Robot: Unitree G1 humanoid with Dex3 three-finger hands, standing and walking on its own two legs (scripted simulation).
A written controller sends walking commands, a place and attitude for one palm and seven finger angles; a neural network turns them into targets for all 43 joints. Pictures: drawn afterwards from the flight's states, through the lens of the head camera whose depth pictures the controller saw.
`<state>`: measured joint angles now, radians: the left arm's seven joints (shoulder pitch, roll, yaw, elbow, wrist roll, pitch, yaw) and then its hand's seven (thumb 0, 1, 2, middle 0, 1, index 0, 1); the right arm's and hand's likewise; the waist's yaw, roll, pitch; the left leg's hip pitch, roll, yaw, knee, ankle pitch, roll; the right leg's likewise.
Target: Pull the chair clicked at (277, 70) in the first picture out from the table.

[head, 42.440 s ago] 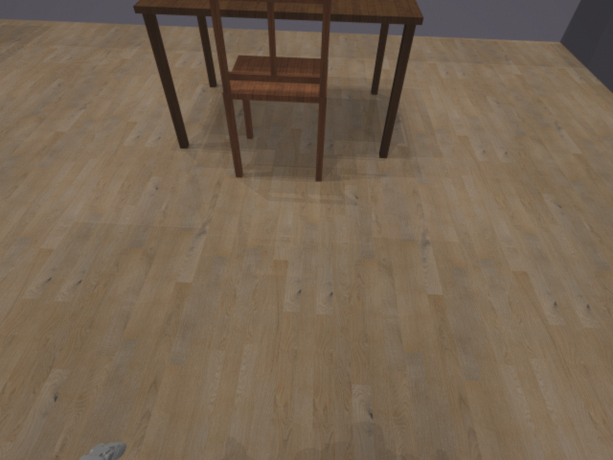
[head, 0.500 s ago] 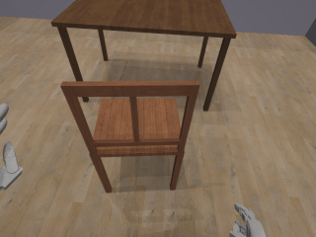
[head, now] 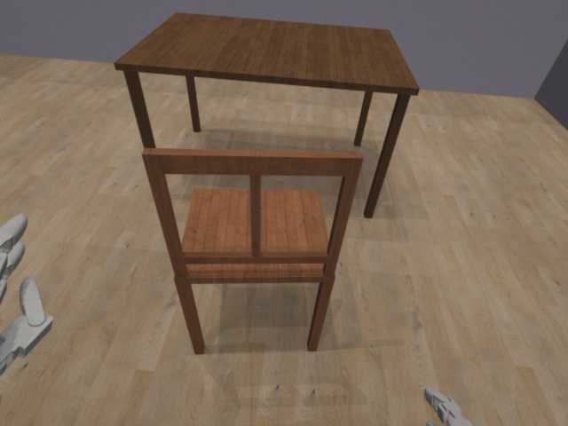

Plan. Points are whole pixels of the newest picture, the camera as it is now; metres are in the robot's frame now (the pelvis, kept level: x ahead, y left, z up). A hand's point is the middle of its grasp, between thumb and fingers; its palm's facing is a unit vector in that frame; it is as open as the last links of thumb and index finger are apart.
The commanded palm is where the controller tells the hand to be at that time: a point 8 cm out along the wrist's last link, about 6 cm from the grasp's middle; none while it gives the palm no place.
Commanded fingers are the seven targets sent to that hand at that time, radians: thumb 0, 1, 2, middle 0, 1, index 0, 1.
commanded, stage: stop stepping back and stand still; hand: left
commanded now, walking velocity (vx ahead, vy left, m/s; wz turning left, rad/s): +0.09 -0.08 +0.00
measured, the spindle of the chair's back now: (255, 217) +0.59 +0.09 -0.08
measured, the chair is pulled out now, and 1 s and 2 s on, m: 0.56 0.56 0.56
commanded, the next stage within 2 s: let the arm hang, fingers relaxed in 0.20 s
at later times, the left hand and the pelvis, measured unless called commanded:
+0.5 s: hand out of the picture +0.16 +0.19 -0.12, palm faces +0.05 -0.97 -0.25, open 7.4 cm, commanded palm none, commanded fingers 0.00 0.90 0.90 -0.20 -0.30 -0.20 -0.30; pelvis +0.03 -0.01 -0.01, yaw +2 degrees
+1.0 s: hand out of the picture +0.03 +0.19 -0.16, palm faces +0.00 -0.97 -0.24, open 7.3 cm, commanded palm none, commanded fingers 0.00 0.90 0.90 -0.20 -0.30 -0.20 -0.30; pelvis +0.03 +0.00 +0.01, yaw -1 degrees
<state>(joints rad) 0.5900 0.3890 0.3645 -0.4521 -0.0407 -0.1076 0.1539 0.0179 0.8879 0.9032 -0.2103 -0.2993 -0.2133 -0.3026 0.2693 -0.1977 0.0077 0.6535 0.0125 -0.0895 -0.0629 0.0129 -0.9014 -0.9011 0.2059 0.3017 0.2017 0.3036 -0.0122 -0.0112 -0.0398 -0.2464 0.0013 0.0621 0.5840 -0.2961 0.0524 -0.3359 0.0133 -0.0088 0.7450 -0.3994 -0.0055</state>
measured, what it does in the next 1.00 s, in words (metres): stands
